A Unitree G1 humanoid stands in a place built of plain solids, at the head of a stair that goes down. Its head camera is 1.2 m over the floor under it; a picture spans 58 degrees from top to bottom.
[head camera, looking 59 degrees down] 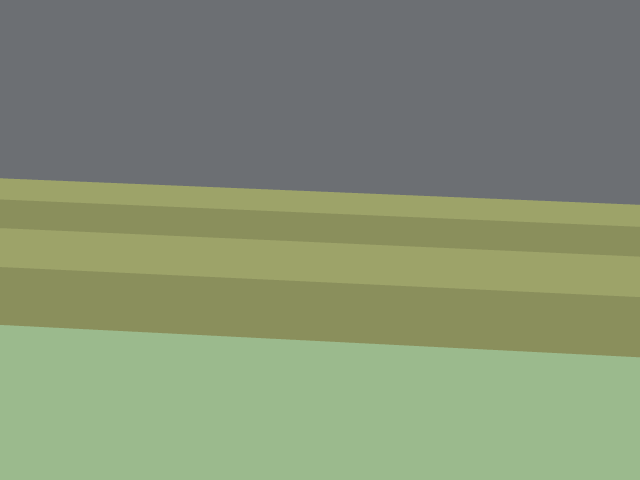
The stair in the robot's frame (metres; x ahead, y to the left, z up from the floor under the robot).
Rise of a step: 0.18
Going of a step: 0.27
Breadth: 5.55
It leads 3 degrees to the right of straight ahead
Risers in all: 5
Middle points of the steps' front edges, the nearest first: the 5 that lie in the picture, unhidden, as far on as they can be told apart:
0.36 -0.50 0.00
0.63 -0.51 -0.18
0.90 -0.53 -0.35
1.17 -0.54 -0.53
1.43 -0.56 -0.71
